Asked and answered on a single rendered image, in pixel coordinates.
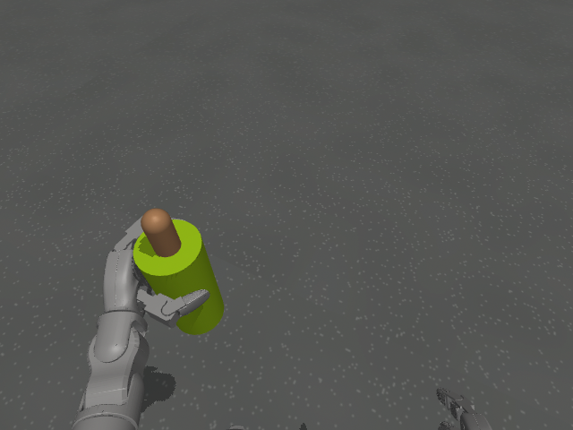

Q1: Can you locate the left robot hand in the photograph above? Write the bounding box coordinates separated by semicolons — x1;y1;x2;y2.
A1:
103;216;210;328

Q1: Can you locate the left robot arm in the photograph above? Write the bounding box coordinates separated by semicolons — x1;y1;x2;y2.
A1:
72;310;150;430

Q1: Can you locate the right robot hand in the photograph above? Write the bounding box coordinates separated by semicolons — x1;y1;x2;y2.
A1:
437;388;492;430

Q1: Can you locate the bottle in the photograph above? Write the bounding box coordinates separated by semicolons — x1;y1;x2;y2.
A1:
133;208;224;335

